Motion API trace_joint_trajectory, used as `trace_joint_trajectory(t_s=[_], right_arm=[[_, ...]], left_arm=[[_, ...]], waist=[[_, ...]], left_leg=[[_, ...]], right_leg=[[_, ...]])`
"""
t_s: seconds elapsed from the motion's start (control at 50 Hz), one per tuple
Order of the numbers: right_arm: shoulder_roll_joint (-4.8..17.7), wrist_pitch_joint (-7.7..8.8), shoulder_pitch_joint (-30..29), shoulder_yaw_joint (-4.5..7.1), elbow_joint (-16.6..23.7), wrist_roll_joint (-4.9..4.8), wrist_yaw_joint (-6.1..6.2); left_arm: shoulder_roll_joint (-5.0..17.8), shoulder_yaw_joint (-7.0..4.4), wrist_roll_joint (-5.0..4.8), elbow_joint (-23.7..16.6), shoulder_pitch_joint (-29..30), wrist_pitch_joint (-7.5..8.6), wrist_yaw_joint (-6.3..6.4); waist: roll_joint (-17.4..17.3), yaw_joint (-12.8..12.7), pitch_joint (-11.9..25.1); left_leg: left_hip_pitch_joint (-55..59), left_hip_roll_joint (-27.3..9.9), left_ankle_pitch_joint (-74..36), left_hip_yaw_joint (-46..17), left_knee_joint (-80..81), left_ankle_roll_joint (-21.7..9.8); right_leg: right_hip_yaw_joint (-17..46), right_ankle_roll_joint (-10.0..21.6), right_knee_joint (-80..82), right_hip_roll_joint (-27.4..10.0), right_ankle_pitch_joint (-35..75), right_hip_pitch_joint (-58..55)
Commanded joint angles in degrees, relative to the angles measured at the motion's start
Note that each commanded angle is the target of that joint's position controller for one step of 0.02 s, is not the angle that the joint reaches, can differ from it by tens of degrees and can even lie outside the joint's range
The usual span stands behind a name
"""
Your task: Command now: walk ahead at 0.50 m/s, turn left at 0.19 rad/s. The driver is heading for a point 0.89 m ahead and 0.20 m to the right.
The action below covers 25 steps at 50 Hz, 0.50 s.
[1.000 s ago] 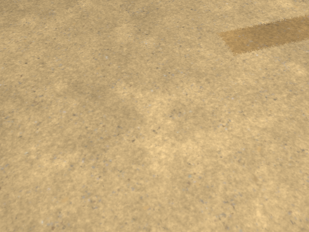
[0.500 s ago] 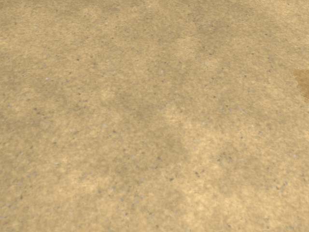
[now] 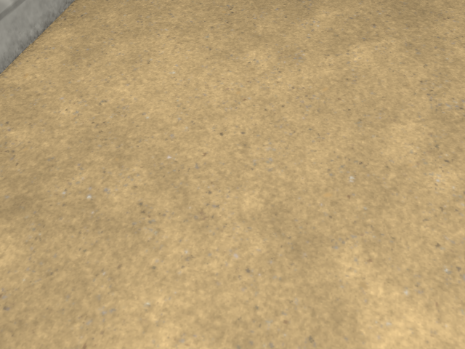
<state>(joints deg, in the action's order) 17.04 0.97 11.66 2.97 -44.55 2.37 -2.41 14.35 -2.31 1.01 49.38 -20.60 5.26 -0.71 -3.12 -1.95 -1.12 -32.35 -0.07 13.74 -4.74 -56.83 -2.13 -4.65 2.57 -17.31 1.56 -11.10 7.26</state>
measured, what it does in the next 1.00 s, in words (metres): walks ahead, turning right: left foot, then right foot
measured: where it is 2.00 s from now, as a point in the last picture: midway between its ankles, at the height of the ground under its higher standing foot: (296, 240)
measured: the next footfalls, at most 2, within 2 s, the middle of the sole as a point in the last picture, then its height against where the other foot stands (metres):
left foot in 0.22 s outside the picture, level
right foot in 0.78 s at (287, 332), level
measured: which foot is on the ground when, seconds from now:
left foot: up 0.00-0.20, down 0.22-0.76, up 0.78-1.00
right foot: down 0.00-0.24, up 0.26-0.76, down 0.78-1.00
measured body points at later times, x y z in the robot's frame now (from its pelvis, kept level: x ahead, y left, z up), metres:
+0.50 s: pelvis +0.26 +0.05 +0.00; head +0.27 +0.07 +0.45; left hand +0.35 +0.31 -0.14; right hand +0.27 -0.21 -0.13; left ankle +0.22 +0.12 -0.75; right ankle +0.32 -0.10 -0.67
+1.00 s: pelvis +0.52 -0.02 -0.01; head +0.55 -0.04 +0.44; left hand +0.65 +0.24 -0.13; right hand +0.56 -0.30 -0.13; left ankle +0.61 +0.13 -0.67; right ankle +0.51 -0.06 -0.75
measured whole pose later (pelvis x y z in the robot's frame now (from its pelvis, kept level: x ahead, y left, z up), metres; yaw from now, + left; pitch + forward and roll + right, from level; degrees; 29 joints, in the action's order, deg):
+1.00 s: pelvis +0.52 -0.02 -0.01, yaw -19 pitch +0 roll +0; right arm 14.4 2.7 9.3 1.8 -45.6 2.6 -0.5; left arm 15.7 -4.2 0.0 51.3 -17.9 2.0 -0.4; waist -1.2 -0.8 -3.1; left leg -33.1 -6.5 16.4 -2.2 -61.1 1.9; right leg 0.6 8.3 -20.4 8.6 -10.2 10.3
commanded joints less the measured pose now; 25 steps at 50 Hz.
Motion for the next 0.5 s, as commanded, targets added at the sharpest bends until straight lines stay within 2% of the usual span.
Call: trace_joint_trajectory(t_s=[0.02, 0.08, 0.12, 0.16, 0.18, 0.2, 0.22, 0.24, 0.26, 0.28, 0.3, 0.32, 0.36, 0.42, 0.5], right_arm=[[1.2, 0.61, -3.6, -0.57, 4.3, 0.02, -0.66], [0.0, 1.04, -9.4, -1.66, 5.7, -0.28, -0.94], [0.8, 1.19, -11.2, -1.68, 6.2, -0.44, -0.62], [1.6, 1.42, -11.1, -1.46, 6.3, -0.35, -0.13], [2.0, 1.64, -9.1, -1.24, 5.7, -0.14, 0.16], [2.4, 2.07, -3.8, -0.82, 3.8, 0.23, 0.54], [4.3, 2.69, 5.0, 0.1, 0.5, 0.95, 1.12], [9.2, 3.03, 14.6, 1.46, -0.9, 2.07, 1.95], [13.9, 2.42, 16.3, 2.72, -1.6, 0.78, 2.31], [10.4, 2.06, 12.7, 2.15, -1.5, -1.24, 2.26], [7.1, 2.25, 8.1, 1.21, -1.0, -1.42, 2.15], [4.2, 2.65, 5.1, 0.5, -0.8, -1.13, 1.95], [1.8, 3.53, 3.3, -0.2, -1.4, -1.21, 2.26], [2.8, 4.95, 5.9, 0.15, -3.3, -1.51, 2.5], [2.4, 5.26, 8.8, 0.14, -5.3, -1.42, 2.67]], left_arm=[[6.6, -1.31, -0.35, -2.0, 0.8, 0.86, -0.16], [7.6, -1.54, -0.46, -0.2, -1.9, 0.57, -0.3], [8.5, -1.78, -0.35, 1.1, -4.0, 0.26, -0.25], [9.4, -1.98, -0.24, 2.0, -4.6, -0.28, -0.06], [9.7, -2.03, -0.27, 2.3, -4.3, -0.57, 0.05], [9.7, -1.96, -0.5, 2.7, -4.0, -0.9, 0.14], [8.2, -1.44, -0.56, 2.7, -4.5, -1.04, 0.21], [5.1, -0.36, -1.11, 0.0, -3.8, -0.89, 0.09], [2.6, -0.11, -1.2, -1.1, -8.0, -1.01, 0.07], [7.8, -1.57, 0.18, -0.4, -3.5, -1.68, 0.54], [6.8, -1.46, -0.1, -1.2, -0.8, -1.39, 0.11], [5.4, -1.14, -0.56, -0.7, -0.3, -1.39, -0.14], [4.1, -1.0, 0.34, 1.0, -2.2, -2.8, -0.63], [3.3, -1.24, 0.51, 0.6, 0.2, -3.95, -1.46], [2.7, -1.22, 0.49, -1.6, 7.8, -4.28, -1.79]], waist=[[8.4, 1.3, -1.4], [8.7, -0.3, -1.8], [8.8, -0.8, -2.1], [8.8, -0.2, -2.2], [8.6, 0.9, -1.4], [7.2, 3.7, 1.1], [4.7, 6.8, 6.4], [-2.8, 10.5, 14.0], [-13.7, 8.0, 17.4], [-4.4, 7.5, 10.8], [-2.4, 5.4, 4.6], [-0.8, 3.8, 2.2], [-2.2, 1.3, 0.4], [-1.2, 0.8, -0.8], [0.1, 2.0, -3.3]], left_leg=[[-3.5, -2.4, -6.1, 2.7, 8.3, 1.3], [1.6, -2.7, -9.1, 6.9, 17.9, 1.1], [3.4, -2.3, -8.1, 8.0, 21.1, 0.1], [5.5, -1.5, -5.3, 8.5, 23.6, -1.5], [8.7, -0.4, -3.7, 9.1, 25.4, -2.4], [15.9, 1.2, -4.4, 9.8, 29.2, -3.5], [28.0, 0.8, -4.2, 8.4, 30.5, -5.1], [42.7, -13.3, 3.5, -8.1, 32.9, -9.0], [49.7, -24.8, 3.9, -31.9, 40.4, -14.7], [44.8, -21.9, 4.5, -28.3, 40.7, -13.8], [37.9, -19.3, 0.6, -20.6, 41.6, -12.6], [32.6, -16.7, -3.5, -14.5, 43.8, -10.6], [26.3, -13.4, -8.0, -6.7, 46.9, -7.9], [25.6, -13.0, -13.5, -1.2, 49.7, -7.8], [27.9, -12.5, -16.5, 4.8, 51.2, -7.2]], right_leg=[[8.6, 7.7, 9.8, -13.1, 13.1, -0.9], [5.9, 6.9, 9.2, -12.4, 16.4, -0.4], [6.4, 6.7, 7.8, -13.9, 18.7, -2.6], [6.7, 6.3, 5.3, -15.5, 22.8, -5.2], [6.2, 5.9, 2.0, -15.5, 28.2, -6.1], [4.3, 5.0, -5.1, -14.1, 34.5, -5.9], [2.0, 3.8, -15.9, -11.4, 33.4, -1.8], [-0.9, 1.8, -33.6, -7.7, 15.5, 10.7], [0.2, 0.7, -49.2, 1.3, -19.7, 26.4], [6.4, 1.5, -52.9, -2.1, -17.4, 31.3], [6.8, 1.9, -51.6, -4.2, -12.4, 31.7], [7.0, 1.8, -48.5, -5.7, -9.1, 29.2], [7.2, 0.6, -45.4, -6.6, -6.4, 24.2], [7.5, -0.3, -44.7, -6.2, -1.7, 26.1], [7.4, -1.2, -39.0, -6.4, 6.1, 32.7]])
